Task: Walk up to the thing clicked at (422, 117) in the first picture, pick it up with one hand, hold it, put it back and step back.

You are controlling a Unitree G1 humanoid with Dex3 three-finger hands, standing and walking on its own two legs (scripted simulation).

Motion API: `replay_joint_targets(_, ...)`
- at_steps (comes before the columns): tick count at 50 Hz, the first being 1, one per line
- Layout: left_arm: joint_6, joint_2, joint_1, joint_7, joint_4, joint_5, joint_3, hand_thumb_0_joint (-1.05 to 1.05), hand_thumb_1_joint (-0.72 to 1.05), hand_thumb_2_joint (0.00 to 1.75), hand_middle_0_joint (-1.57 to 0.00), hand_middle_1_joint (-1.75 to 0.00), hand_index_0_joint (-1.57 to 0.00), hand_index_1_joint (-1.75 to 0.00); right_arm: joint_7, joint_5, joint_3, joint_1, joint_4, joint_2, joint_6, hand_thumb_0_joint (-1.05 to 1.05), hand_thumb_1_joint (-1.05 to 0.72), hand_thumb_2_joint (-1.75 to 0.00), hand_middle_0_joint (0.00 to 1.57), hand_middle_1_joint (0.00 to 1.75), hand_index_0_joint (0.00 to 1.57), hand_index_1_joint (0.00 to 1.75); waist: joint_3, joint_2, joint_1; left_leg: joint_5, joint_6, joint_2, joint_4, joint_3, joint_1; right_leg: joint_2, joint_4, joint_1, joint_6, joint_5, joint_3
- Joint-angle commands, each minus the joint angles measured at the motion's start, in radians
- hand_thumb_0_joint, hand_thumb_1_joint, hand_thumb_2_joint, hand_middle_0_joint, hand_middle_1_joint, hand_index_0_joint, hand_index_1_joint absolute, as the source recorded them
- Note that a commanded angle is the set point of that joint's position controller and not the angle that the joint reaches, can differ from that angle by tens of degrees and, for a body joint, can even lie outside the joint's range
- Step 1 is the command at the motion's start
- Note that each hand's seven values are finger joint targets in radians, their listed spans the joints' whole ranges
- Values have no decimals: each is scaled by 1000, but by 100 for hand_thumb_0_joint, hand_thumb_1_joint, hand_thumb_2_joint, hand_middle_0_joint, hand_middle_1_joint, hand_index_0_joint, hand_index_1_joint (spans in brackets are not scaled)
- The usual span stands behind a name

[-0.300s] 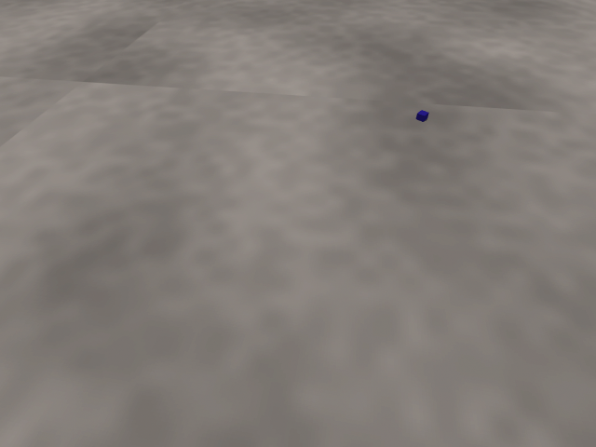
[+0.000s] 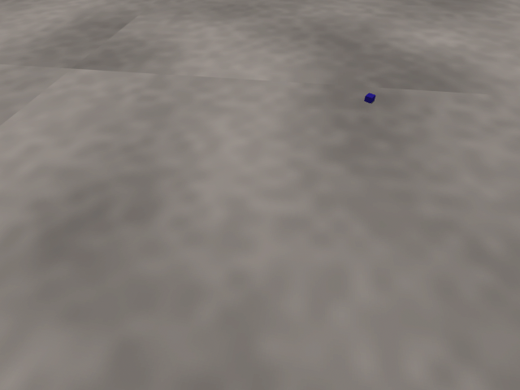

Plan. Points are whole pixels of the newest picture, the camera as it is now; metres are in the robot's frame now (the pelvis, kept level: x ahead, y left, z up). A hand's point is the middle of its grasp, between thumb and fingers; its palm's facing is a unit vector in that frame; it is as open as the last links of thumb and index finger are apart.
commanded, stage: stand
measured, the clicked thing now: (369, 98) +2.25 -0.74 -0.76
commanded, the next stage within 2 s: walk up in 0.82 s
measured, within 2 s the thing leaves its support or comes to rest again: neither
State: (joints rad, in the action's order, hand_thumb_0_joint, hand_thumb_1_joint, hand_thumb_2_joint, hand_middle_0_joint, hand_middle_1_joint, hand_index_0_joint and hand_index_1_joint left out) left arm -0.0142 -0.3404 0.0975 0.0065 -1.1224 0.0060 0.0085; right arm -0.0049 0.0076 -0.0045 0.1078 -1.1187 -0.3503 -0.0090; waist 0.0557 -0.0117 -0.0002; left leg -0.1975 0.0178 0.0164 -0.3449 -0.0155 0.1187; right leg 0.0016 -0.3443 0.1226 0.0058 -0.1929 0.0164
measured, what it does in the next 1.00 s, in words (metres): stands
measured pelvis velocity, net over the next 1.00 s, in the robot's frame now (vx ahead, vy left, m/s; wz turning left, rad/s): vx -0.01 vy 0.02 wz -0.16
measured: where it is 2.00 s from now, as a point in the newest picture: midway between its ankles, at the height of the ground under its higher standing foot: outside the picture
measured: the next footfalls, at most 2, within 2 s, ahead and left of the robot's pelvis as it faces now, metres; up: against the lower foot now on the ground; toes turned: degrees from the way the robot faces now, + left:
right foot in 1.48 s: -0.05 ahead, -0.08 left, +0.00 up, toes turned -25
left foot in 1.80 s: +0.06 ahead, +0.12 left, +0.00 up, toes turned -22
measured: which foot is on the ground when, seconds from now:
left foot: down 0.00-1.00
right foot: down 0.00-1.00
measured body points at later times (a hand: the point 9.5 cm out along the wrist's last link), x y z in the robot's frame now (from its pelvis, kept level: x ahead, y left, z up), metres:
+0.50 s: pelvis +0.00 +0.00 +0.00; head +0.02 -0.01 +0.45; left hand +0.08 +0.30 -0.13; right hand +0.08 -0.30 -0.14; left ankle -0.01 +0.13 -0.75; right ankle +0.00 -0.11 -0.75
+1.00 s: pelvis -0.01 +0.02 -0.01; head +0.03 +0.02 +0.44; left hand +0.08 +0.32 -0.13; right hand +0.08 -0.31 -0.12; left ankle -0.02 +0.15 -0.72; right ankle +0.00 -0.11 -0.75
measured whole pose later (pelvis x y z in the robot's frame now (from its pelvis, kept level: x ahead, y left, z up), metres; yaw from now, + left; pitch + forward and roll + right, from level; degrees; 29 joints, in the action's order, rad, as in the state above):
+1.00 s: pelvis -0.01 +0.02 -0.01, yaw -9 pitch -1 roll +0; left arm 0.00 -0.36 0.20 0.00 -0.98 0.03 -0.03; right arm -0.01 -0.01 0.06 0.04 -0.95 -0.39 0.02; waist 0.11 0.00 -0.04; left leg -0.49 -0.02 -0.02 -0.75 -0.03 0.30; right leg 0.03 -0.45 0.25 0.00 -0.19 -0.14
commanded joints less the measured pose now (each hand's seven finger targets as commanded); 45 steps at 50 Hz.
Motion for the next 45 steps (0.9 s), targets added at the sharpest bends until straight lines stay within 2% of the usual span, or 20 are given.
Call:
replay_joint_targets(1, -19, -207, -38, -17, 58, 2, -45, 0, 90, 90, -20, -30, -20, -30, 18, -2, 43, -36, 58, -209, -24, 0, -90, -90, 20, 30, 20, 30, -103, 10, -4, 202, -41, 112, 42, -80, -28, -129, 44, -42, 22, 209, -93)
replay_joint_targets(4, -19, -215, -41, -17, 58, 0, -47, 0, 90, 90, -20, -30, -20, -30, 17, 0, 40, -34, 56, -200, -23, 0, -90, -90, 20, 30, 20, 30, -80, 26, -4, 172, -36, 108, 57, -83, -22, -124, 55, -23, 20, 167, -94)
replay_joint_targets(10, -22, -215, -42, -18, 61, 3, -46, 0, 90, 90, -20, -30, -20, -30, 16, 1, 42, -33, 59, -201, -22, 0, -90, -90, 20, 30, 20, 30, -102, 20, 1, 192, -38, 112, 45, -78, -33, -133, 59, -37, 20, 199, -97)
replay_joint_targets(14, -20, -212, -44, -17, 60, 1, -47, 0, 90, 90, -20, -30, -20, -30, 17, 2, 41, -27, 56, -205, -22, 0, -90, -90, 20, 30, 20, 30, -95, 5, 2, 156, -37, 110, 57, -78, -19, -130, 64, -37, 21, 165, -99)
replay_joint_targets(18, -21, -219, -39, -17, 59, 1, -48, 0, 90, 90, -20, -30, -20, -30, 16, 1, 40, -27, 56, -198, -23, 0, -90, -90, 20, 30, 20, 30, -99, 23, 0, 179, -37, 111, 58, -77, -27, -132, 59, -48, 24, 195, -101)
replay_joint_targets(22, -20, -211, -34, -16, 57, 0, -48, 0, 90, 90, -20, -30, -20, -30, 16, -1, 40, -33, 53, -204, -23, 0, -90, -90, 20, 30, 20, 30, -74, 8, -5, 155, -37, 108, 66, -78, -25, -128, 68, -24, 20, 164, -100)
replay_joint_targets(25, -20, -213, -34, -15, 58, 1, -49, 0, 90, 90, -20, -30, -20, -30, 16, 1, 40, -36, 57, -207, -26, 0, -90, -90, 20, 30, 20, 30, -92, 7, -6, 179, -39, 113, 61, -78, -34, -132, 62, -40, 21, 188, -99)
replay_joint_targets(35, -17, -211, -38, -15, 54, 0, -49, 0, 90, 90, -20, -30, -20, -30, 18, 1, 38, -24, 54, -204, -24, 0, -90, -90, 20, 30, 20, 30, -73, 12, -3, 153, -36, 109, 73, -79, -12, -129, 66, -37, 21, 158, -100)
replay_joint_targets(40, -20, -218, -32, -16, 58, 2, -51, 0, 90, 90, -20, -30, -20, -30, 17, 2, 39, -21, 59, -207, -25, 0, -90, -90, 20, 30, 20, 30, -102, 10, -4, 183, -40, 112, 62, -79, -31, -135, 61, -53, 22, 188, -98)
replay_joint_targets(41, -8, -279, 19, -13, 106, 4, -79, 0, 90, 90, -20, -30, -20, -30, 14, -2, 102, -89, 131, -293, -17, 0, -90, -90, 20, 30, 20, 30, -52, 18, 1, 93, -46, 58, -115, 30, -69, -143, 7, 104, 49, 372, -231)
replay_joint_targets(42, -9, -300, 32, -17, 117, 3, -88, 0, 90, 90, -20, -30, -20, -30, 14, -5, 99, -80, 152, -260, -10, 0, -90, -90, 20, 30, 20, 30, -55, 61, -4, 68, -46, 35, -176, 27, -14, -169, -10, 96, 78, 427, -269)
replay_joint_targets(43, -12, -319, 31, -20, 140, 7, -101, 0, 90, 90, -20, -30, -20, -30, 13, -17, 96, -51, 168, -232, -5, 0, -90, -90, 20, 30, 20, 30, -73, 135, -6, 3, -38, 18, -240, 28, 88, -209, -10, 22, 124, 448, -331)
replay_joint_targets(44, -13, -336, 58, -24, 161, 12, -110, 0, 90, 90, -20, -30, -20, -30, 10, -18, 95, -50, 187, -214, 1, 0, -90, -90, 20, 30, 20, 30, -76, 208, -24, -166, -34, -34, -333, 27, 186, -260, -3, -23, 189, 493, -430)
replay_joint_targets(45, -14, -332, 85, -28, 185, 20, -115, 0, 90, 90, -20, -30, -20, -30, 9, -12, 100, -57, 207, -200, 10, 0, -90, -90, 20, 30, 20, 30, -75, 232, -36, -374, -35, -53, -464, -9, 237, -317, 16, -9, 256, 507, -517)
